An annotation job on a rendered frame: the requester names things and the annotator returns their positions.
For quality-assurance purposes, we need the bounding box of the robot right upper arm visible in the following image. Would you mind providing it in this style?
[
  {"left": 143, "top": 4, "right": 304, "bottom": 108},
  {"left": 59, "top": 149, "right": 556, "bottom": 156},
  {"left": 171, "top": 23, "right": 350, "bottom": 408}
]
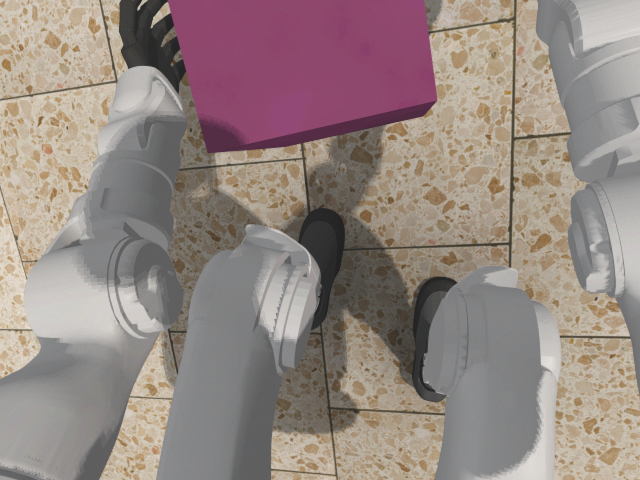
[{"left": 568, "top": 171, "right": 640, "bottom": 395}]

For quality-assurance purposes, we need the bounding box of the left robot forearm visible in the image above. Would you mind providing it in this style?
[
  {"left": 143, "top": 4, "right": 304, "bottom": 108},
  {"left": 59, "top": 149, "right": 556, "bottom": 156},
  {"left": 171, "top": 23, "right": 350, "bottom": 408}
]
[{"left": 24, "top": 66, "right": 188, "bottom": 329}]

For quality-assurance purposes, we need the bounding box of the robot left hand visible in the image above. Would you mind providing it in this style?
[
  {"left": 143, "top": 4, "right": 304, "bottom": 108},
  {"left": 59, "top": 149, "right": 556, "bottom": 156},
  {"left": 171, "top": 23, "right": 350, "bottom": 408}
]
[{"left": 119, "top": 0, "right": 186, "bottom": 93}]

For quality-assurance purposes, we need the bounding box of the robot right shin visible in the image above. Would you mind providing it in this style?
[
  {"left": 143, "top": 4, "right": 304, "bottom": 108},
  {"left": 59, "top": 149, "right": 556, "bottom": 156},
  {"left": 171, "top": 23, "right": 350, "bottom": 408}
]
[{"left": 422, "top": 266, "right": 562, "bottom": 394}]

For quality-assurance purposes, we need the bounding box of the left robot foot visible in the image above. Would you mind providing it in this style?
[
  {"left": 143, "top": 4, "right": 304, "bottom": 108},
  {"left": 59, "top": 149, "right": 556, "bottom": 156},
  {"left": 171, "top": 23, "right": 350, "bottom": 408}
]
[{"left": 298, "top": 208, "right": 345, "bottom": 330}]

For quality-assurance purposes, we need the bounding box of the carton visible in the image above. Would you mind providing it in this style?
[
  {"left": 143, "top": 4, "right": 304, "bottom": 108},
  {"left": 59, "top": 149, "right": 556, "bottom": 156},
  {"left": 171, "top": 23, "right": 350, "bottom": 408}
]
[{"left": 168, "top": 0, "right": 438, "bottom": 153}]

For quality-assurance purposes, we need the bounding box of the robot left upper arm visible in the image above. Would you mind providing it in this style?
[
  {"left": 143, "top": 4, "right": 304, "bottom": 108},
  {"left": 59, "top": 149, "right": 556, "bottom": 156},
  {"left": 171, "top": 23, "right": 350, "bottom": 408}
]
[{"left": 0, "top": 236, "right": 184, "bottom": 480}]

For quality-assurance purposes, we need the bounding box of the right robot forearm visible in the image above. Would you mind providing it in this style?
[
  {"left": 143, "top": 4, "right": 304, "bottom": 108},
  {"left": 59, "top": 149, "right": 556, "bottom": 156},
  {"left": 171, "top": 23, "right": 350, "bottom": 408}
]
[{"left": 536, "top": 0, "right": 640, "bottom": 183}]

